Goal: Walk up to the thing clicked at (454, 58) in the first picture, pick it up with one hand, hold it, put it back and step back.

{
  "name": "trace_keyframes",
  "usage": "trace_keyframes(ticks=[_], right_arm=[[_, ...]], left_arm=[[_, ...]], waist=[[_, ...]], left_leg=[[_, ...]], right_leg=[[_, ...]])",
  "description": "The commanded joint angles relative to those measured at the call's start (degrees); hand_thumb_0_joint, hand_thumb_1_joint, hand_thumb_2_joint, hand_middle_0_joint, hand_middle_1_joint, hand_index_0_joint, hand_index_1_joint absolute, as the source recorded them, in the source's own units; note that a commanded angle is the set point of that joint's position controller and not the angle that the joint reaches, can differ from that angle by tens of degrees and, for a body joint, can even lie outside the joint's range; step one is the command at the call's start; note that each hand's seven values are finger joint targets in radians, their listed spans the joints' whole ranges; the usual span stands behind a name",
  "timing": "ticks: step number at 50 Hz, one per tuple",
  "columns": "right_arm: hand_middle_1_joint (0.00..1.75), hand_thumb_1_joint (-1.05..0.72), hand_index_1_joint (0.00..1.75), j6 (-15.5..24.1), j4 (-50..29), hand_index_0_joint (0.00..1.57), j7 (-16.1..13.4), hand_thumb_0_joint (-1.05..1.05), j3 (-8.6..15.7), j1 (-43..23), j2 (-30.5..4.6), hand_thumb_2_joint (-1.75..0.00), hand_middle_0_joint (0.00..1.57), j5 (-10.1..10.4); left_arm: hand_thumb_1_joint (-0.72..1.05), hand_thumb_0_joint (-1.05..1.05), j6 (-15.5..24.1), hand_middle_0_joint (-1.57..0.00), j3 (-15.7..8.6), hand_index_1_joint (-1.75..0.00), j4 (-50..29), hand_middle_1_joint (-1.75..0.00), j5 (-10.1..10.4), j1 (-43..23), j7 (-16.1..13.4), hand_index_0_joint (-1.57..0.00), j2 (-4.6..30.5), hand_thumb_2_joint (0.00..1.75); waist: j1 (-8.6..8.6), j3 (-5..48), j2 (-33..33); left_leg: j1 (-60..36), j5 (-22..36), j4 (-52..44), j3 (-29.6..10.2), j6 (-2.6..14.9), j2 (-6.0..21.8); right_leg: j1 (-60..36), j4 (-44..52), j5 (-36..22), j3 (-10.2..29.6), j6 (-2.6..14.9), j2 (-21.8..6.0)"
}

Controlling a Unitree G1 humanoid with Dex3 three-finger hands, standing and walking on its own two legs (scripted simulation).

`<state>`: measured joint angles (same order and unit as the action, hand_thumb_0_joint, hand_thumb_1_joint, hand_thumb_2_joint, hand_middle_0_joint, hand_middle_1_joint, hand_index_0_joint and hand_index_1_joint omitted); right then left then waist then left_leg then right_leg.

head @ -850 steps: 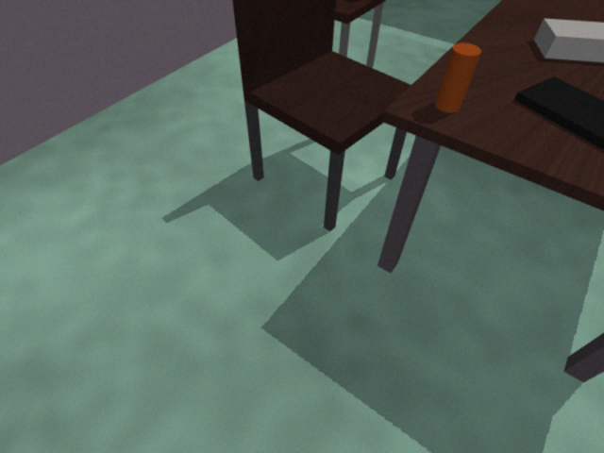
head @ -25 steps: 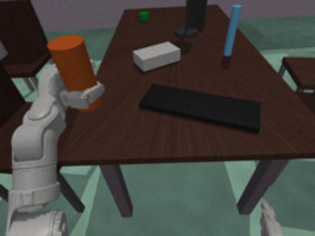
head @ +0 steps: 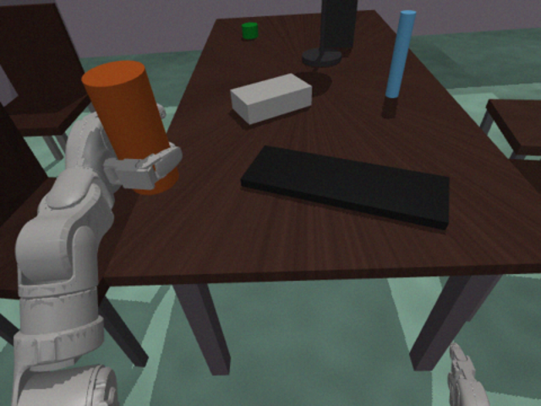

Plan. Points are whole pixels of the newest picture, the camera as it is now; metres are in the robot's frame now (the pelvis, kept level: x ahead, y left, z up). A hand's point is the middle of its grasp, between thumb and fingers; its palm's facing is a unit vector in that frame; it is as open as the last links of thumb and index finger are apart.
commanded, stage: hold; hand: left
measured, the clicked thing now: (137, 132) +0.34 +0.17 +0.28
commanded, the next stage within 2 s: crouch in 1.74 s
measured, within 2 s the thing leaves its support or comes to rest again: neither
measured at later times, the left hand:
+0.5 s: hand (153, 149) +0.35 +0.16 +0.25, palm faces +0.18 -0.98 +0.00, open 8.8 cm
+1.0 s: hand (149, 148) +0.34 +0.17 +0.26, palm faces +0.18 -0.98 +0.01, open 8.8 cm
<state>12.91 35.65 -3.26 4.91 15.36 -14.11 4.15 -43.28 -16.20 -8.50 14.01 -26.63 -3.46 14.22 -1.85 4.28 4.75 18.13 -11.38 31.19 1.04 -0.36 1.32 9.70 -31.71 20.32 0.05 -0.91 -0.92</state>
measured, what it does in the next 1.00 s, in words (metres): stands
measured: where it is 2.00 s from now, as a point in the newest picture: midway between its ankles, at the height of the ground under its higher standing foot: outside the picture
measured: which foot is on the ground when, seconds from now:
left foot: down 0.00-1.00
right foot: down 0.00-1.00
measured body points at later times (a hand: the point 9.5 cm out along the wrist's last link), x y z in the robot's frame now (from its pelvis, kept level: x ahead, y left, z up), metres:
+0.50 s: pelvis +0.00 +0.00 +0.00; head -0.04 -0.04 +0.45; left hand +0.33 +0.21 +0.26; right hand +0.17 -0.26 -0.07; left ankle +0.06 +0.12 -0.73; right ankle -0.03 -0.13 -0.73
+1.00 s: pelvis -0.01 +0.00 +0.00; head -0.05 -0.04 +0.45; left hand +0.33 +0.22 +0.26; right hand +0.17 -0.25 -0.07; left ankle +0.06 +0.12 -0.73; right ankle -0.03 -0.13 -0.73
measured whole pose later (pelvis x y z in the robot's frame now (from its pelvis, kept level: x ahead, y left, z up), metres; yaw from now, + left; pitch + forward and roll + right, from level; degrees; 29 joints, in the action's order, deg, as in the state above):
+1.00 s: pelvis -0.01 +0.00 +0.00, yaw +0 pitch -2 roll +0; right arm 13.8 34.6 -3.0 4.3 15.7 -13.3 4.5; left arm -44.2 -16.2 -4.3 14.0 -29.1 -3.8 14.5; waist -1.6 4.8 4.8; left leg 18.0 -10.7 30.8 0.7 -0.6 1.3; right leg 9.9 -32.3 20.3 -0.3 -0.6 -0.9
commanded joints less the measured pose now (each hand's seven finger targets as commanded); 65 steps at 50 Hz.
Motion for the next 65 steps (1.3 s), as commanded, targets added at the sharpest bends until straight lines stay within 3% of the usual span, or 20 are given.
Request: trace_keyframes(ticks=[1, 12, 16, 23, 28, 31, 34, 37, 40, 42, 44, 48, 50, 51, 53, 57, 60, 61, 63, 65], right_arm=[[0.05, 0.52, 0.05, 3.67, -10.34, 0.05, -0.57, 0.00, 2.70, -8.14, -6.67, -0.06, 0.05, -0.11], [0.05, 0.52, 0.05, 4.26, -7.07, 0.05, -1.15, 0.00, 2.17, -7.97, -5.93, -0.06, 0.05, -0.29], [0.05, 0.53, 0.05, 4.17, -9.55, 0.05, -0.69, 0.00, 1.74, -8.07, -5.70, -0.06, 0.05, 0.15], [0.05, 0.53, 0.05, 3.64, -10.79, 0.05, -0.01, 0.00, 2.94, -6.87, -6.66, -0.06, 0.05, 0.03], [0.05, 0.52, 0.05, 4.16, -10.56, 0.05, -0.90, 0.00, 2.19, -9.14, -6.22, -0.06, 0.05, -0.32], [0.05, 0.52, 0.05, 4.62, -11.48, 0.05, -1.45, 0.00, 1.13, -10.31, -5.58, -0.06, 0.05, -0.40], [0.05, 0.52, 0.05, 4.74, -9.51, 0.05, -1.55, 0.00, 1.07, -9.73, -5.42, -0.06, 0.05, -0.45], [0.05, 0.52, 0.05, 4.79, -9.96, 0.05, -1.31, 0.00, 1.44, -9.52, -5.60, -0.06, 0.05, -0.27], [0.05, 0.53, 0.05, 4.28, -7.80, 0.05, -1.15, 0.00, 3.85, -6.01, -7.15, -0.06, 0.05, -0.32], [0.05, 0.53, 0.05, 4.52, -10.10, 0.05, -0.74, 0.00, 2.53, -8.20, -5.92, -0.06, 0.05, 0.05], [0.05, 0.53, 0.05, 4.26, -9.36, 0.05, -0.66, 0.00, 2.37, -6.34, -5.82, -0.06, 0.05, 0.07], [0.05, 0.53, 0.05, 4.54, -11.67, 0.05, -0.15, 0.00, 1.23, -7.79, -4.96, -0.06, 0.05, 0.47], [0.05, 0.53, 0.05, 4.88, -12.16, 0.05, -0.08, 0.00, 1.74, -8.41, -5.49, -0.06, 0.05, 0.43], [0.05, 0.53, 0.05, 4.88, -11.12, 0.05, -0.25, 0.00, 2.65, -7.61, -6.39, -0.06, 0.05, 0.18], [0.05, 0.52, 0.05, 4.96, -11.02, 0.05, -0.42, 0.00, 2.51, -7.82, -6.19, -0.06, 0.05, 0.08], [0.05, 0.51, 0.05, 5.65, -10.42, 0.05, -1.53, 0.00, 1.00, -9.78, -4.70, -0.07, 0.05, -0.64], [0.05, 0.51, 0.05, 5.79, -11.04, 0.05, -2.23, 0.00, 1.79, -10.12, -5.51, -0.07, 0.05, -0.71], [0.05, 0.51, 0.05, 5.58, -9.81, 0.05, -2.28, 0.00, 0.97, -8.62, -4.81, -0.07, 0.05, -0.85], [0.05, 0.52, 0.05, 5.35, -8.87, 0.05, -2.08, 0.00, 0.46, -9.10, -4.12, -0.06, 0.05, -0.74], [0.05, 0.52, 0.05, 5.44, -8.92, 0.05, -2.01, 0.00, 1.43, -9.54, -5.49, -0.06, 0.05, -0.52]], left_arm=[[0.23, 0.00, 6.20, -1.28, -3.56, -1.41, -17.70, -1.41, 0.61, -28.61, -0.48, -1.30, 11.54, 1.26], [0.21, 0.00, 5.54, -1.30, -4.42, -1.45, -13.20, -1.45, 0.33, -31.46, -1.14, -1.32, 13.22, 1.30], [0.23, 0.00, 4.08, -1.30, -3.28, -1.44, -6.20, -1.44, 0.87, -26.14, -0.17, -1.32, 9.91, 1.30], [0.23, 0.00, 5.16, -1.30, -5.58, -1.45, -13.09, -1.44, 0.50, -31.53, -1.16, -1.33, 13.41, 1.30], [0.26, 0.00, 7.59, -1.28, -4.54, -1.45, -15.18, -1.44, -0.24, -33.55, -1.37, -1.31, 13.95, 1.32], [0.24, 0.00, 8.10, -1.29, -1.95, -1.44, -14.23, -1.43, 0.03, -31.53, -0.66, -1.31, 11.17, 1.30], [0.29, 0.00, 8.35, -1.30, -3.42, -1.44, -17.99, -1.43, 0.07, -33.11, 0.25, -1.32, 13.95, 1.31], [0.29, 0.00, 6.81, -1.31, -3.78, -1.45, -14.78, -1.44, 0.39, -30.31, 0.32, -1.33, 12.95, 1.31], [0.31, 0.00, 5.56, -1.31, -6.22, -1.46, -12.83, -1.46, 0.70, -30.03, 0.15, -1.34, 14.72, 1.33], [0.29, 0.00, 4.18, -1.31, -4.53, -1.47, -7.79, -1.47, 1.16, -27.04, 0.01, -1.33, 11.12, 1.34], [0.27, 0.00, 3.98, -1.31, -5.19, -1.47, -6.52, -1.46, 1.34, -27.94, 0.04, -1.33, 12.07, 1.34], [0.25, 0.00, 4.15, -1.28, -1.82, -1.43, -7.25, -1.42, 0.85, -27.56, -0.47, -1.30, 8.64, 1.30], [0.24, 0.00, 5.21, -1.28, -1.46, -1.42, -10.77, -1.41, 0.70, -29.15, -0.82, -1.30, 9.04, 1.29], [0.27, 0.00, 6.06, -1.28, -3.82, -1.42, -13.82, -1.42, 0.60, -30.67, -1.05, -1.30, 11.75, 1.30], [0.27, 0.00, 7.81, -1.28, -4.66, -1.42, -18.19, -1.42, -0.42, -34.96, -1.54, -1.30, 15.13, 1.29], [0.25, 0.00, 9.50, -1.27, -3.91, -1.43, -19.10, -1.42, -0.34, -31.52, -1.78, -1.29, 12.63, 1.31], [0.27, 0.00, 9.85, -1.30, -5.44, -1.45, -18.94, -1.45, -0.19, -31.54, -1.10, -1.31, 15.21, 1.33], [0.27, 0.00, 9.46, -1.30, -5.91, -1.46, -17.03, -1.46, -0.45, -31.43, -1.01, -1.32, 15.76, 1.34], [0.26, 0.00, 8.18, -1.31, -3.17, -1.48, -11.83, -1.47, 0.16, -27.68, -0.27, -1.33, 11.01, 1.35], [0.27, 0.00, 6.93, -1.32, -4.28, -1.48, -8.73, -1.47, 0.47, -26.31, 0.20, -1.34, 12.27, 1.35]], waist=[[0.64, 13.22, -3.77], [0.74, 13.27, -4.50], [0.73, 10.49, -6.42], [0.30, 11.65, -4.89], [0.63, 14.64, -3.21], [0.72, 14.52, -3.45], [0.26, 15.93, -0.19], [0.29, 12.92, -2.06], [0.92, 11.59, -3.85], [0.72, 8.30, -7.04], [1.11, 7.54, -9.01], [0.58, 8.81, -6.05], [0.56, 10.32, -4.00], [0.46, 12.75, -3.81], [0.50, 15.64, -1.00], [0.24, 15.97, -2.86], [0.55, 17.76, -2.02], [0.72, 16.12, -2.36], [0.84, 11.82, -3.20], [0.52, 11.07, -4.15]], left_leg=[[-15.88, 9.25, -1.64, 0.57, 1.42, -0.82], [-15.24, 8.90, -1.52, 0.47, 1.70, -1.32], [-13.72, 8.02, -1.90, 0.73, 1.68, -1.32], [-14.54, 6.99, -2.42, 0.40, 1.43, -0.84], [-16.14, 9.55, -1.47, 0.31, 1.64, -0.87], [-16.27, 9.41, -1.12, 0.28, 1.79, -1.00], [-16.72, 8.99, -1.30, 0.33, 1.38, -1.13], [-14.57, 6.70, -1.94, 0.41, 1.22, -1.08], [-14.34, 5.67, -2.45, 0.40, 1.21, -0.84], [-12.66, 4.87, -2.87, 0.33, 1.39, -0.84], [-12.38, 3.67, -3.07, 0.57, 1.75, -1.04], [-13.29, 5.13, -3.03, 0.84, 1.41, -1.27], [-14.40, 5.26, -3.05, 0.56, 1.11, -0.88], [-15.49, 5.60, -2.71, 0.29, 1.12, -0.78], [-17.51, 8.01, -1.96, 0.30, 1.08, -0.91], [-16.59, 8.91, -1.16, 0.03, 1.48, -0.80], [-17.08, 9.00, -1.01, 0.15, 1.45, -0.88], [-16.52, 8.80, -1.13, 0.34, 1.39, -0.92], [-13.95, 6.73, -1.71, 0.62, 1.45, -1.06], [-13.04, 5.77, -2.14, 0.53, 1.46, -1.13]], right_leg=[[8.04, 5.94, -13.77, -2.51, 0.30, 1.36], [8.08, 5.93, -14.35, -2.39, 0.00, 1.09], [8.41, 6.33, -13.49, -2.68, 0.07, 1.17], [8.02, 6.43, -11.89, -2.52, 0.40, 1.30], [7.54, 5.62, -14.34, -2.32, 0.23, 1.10], [7.56, 5.79, -14.10, -2.49, 0.17, 1.02], [7.63, 5.64, -13.57, -2.54, 0.46, 1.06], [7.83, 6.36, -11.65, -2.85, 0.48, 1.49], [8.61, 6.60, -10.61, -2.85, 0.41, 1.77], [8.96, 6.89, -10.07, -2.92, 0.24, 1.88], [9.54, 7.56, -9.29, -2.58, -0.05, 1.64], [10.00, 6.81, -10.36, -2.52, 0.44, 1.29], [10.02, 6.50, -10.15, -2.94, 0.81, 1.43], [8.90, 6.27, -10.45, -2.91, 0.74, 1.41], [8.43, 5.70, -12.54, -2.69, 0.74, 1.20], [7.41, 5.54, -13.15, -2.76, 0.41, 1.39], [6.80, 5.62, -13.38, -2.51, 0.26, 1.36], [7.30, 5.61, -13.38, -2.58, 0.22, 1.40], [7.94, 6.12, -12.07, -2.61, 0.20, 1.42], [7.97, 6.45, -11.21, -2.72, 0.28, 1.47]])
